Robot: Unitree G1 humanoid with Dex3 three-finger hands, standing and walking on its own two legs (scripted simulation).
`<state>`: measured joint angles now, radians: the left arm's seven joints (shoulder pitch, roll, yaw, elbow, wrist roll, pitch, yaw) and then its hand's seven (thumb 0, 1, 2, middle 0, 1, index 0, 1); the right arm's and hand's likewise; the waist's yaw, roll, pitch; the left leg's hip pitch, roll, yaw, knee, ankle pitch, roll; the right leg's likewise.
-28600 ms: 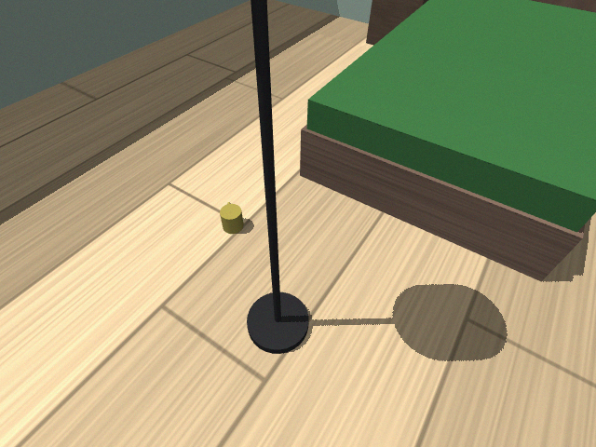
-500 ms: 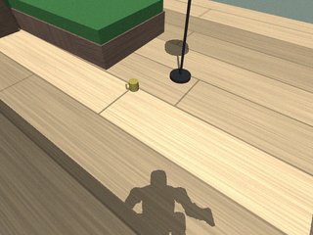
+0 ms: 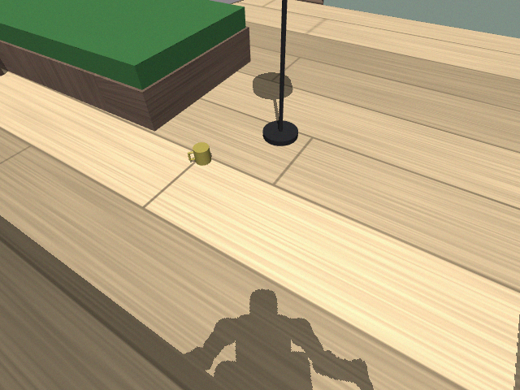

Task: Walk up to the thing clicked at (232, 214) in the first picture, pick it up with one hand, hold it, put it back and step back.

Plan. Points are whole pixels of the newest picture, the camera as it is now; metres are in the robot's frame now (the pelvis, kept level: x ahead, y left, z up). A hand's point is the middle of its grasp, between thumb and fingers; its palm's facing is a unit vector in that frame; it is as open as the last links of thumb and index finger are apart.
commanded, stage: walk up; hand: left
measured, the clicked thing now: (199, 154) +1.47 +0.36 -0.72
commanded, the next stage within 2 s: none
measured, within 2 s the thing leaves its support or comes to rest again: neither
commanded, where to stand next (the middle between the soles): +1.09 +0.08 m, yaw +2 degrees
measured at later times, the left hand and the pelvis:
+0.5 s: hand (107, 347) +0.25 +0.31 -0.17, palm faces +0.04 -0.95 -0.32, open 7.4 cm; pelvis +0.23 +0.04 -0.01, yaw +3 degrees
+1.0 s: hand (146, 203) +0.57 +0.29 -0.12, palm faces +0.04 -0.92 -0.39, open 7.4 cm; pelvis +0.48 +0.02 -0.01, yaw +2 degrees
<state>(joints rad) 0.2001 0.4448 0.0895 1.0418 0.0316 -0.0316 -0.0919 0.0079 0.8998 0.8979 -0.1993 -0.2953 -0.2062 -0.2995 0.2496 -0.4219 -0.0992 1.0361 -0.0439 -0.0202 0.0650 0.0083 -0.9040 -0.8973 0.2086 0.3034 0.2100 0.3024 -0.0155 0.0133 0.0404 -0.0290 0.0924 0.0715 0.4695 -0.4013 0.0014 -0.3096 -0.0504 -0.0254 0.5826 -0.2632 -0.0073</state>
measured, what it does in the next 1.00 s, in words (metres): walks ahead: left foot, then right foot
